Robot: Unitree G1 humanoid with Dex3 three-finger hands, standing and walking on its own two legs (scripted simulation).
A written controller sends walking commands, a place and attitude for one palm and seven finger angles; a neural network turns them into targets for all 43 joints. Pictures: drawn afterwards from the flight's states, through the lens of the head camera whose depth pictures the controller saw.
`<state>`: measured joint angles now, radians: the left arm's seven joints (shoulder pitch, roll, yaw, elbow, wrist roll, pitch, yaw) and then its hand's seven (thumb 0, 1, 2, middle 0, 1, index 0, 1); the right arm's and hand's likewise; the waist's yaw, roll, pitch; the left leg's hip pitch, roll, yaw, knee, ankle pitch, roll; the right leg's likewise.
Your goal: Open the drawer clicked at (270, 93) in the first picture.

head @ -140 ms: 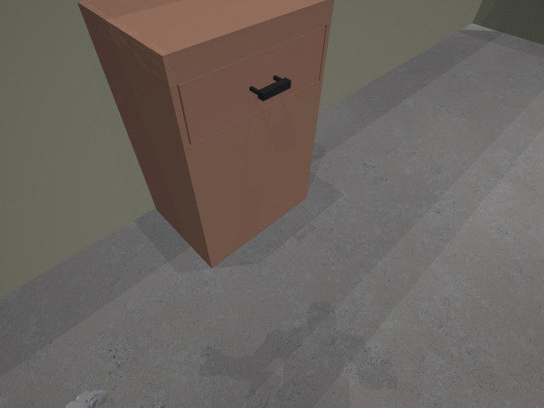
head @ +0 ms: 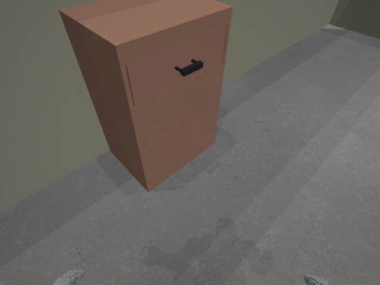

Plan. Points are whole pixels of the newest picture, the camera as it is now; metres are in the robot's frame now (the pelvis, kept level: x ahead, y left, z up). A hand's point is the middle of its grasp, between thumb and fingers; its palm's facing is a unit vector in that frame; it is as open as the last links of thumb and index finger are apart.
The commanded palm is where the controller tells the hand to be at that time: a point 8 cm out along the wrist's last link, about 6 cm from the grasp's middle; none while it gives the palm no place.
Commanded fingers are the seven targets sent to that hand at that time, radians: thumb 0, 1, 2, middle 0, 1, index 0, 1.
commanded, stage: stand and wait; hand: left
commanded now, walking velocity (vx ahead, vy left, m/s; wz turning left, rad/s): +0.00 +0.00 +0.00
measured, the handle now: (188, 66) +0.96 +0.06 -0.03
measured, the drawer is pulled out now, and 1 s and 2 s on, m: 0.00 0.00 0.00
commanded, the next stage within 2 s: look at it before walking up in 0.68 s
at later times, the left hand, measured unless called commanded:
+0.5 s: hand out of the picture +0.04 +0.23 -0.15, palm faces -0.04 -0.94 -0.33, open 7.4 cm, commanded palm none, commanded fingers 0.00 0.90 0.90 -0.20 -0.30 -0.20 -0.30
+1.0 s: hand out of the picture +0.06 +0.22 -0.15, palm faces -0.04 -0.94 -0.33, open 7.4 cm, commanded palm none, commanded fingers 0.00 0.90 0.90 -0.20 -0.30 -0.20 -0.30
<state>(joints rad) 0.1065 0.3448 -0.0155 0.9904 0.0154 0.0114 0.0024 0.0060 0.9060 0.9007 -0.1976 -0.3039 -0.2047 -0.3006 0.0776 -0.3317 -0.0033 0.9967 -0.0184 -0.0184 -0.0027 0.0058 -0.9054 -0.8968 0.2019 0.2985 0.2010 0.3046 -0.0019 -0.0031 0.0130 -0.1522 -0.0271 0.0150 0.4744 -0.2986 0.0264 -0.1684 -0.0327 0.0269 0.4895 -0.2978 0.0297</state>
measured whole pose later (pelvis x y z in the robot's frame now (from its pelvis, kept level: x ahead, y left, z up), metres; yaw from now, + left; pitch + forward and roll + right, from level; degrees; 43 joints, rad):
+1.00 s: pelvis -0.03 -0.02 +0.01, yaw +0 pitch -2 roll +0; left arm 0.13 0.33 -0.01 1.08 0.02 0.00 0.00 0.00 0.91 0.90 -0.20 -0.30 -0.21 -0.30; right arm 0.12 -0.33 0.00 1.12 -0.01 -0.02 0.00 0.00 -0.91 -0.90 0.20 0.30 0.20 0.30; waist -0.01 0.00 0.03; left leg -0.13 0.01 0.00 0.37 -0.20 -0.01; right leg -0.15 0.00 0.01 0.39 -0.20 0.00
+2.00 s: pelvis -0.05 -0.05 +0.00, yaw -15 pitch +0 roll +2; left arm 0.27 0.18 0.04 0.93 0.02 0.04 0.00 0.00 0.90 0.90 -0.20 -0.30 -0.21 -0.30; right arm 0.14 -0.23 -0.06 0.97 -0.02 0.05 -0.02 0.01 -0.91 -0.90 0.20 0.30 0.20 0.30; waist 0.03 0.01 0.09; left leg -0.46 0.04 0.00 1.04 -0.39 -0.06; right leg -0.31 0.07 0.07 0.52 -0.21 -0.07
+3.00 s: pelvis -0.07 +0.00 -0.01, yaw -50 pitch +0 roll -1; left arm 0.17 0.23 0.06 0.89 0.03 0.07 -0.01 0.01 0.90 0.90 -0.20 -0.30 -0.21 -0.30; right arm 0.21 -0.23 -0.05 0.89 -0.01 0.02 -0.02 0.00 -0.91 -0.90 0.20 0.30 0.20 0.30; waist -0.02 -0.02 0.06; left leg -0.33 0.06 0.07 0.66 -0.35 -0.06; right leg -0.33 0.05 0.12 0.58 -0.25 0.01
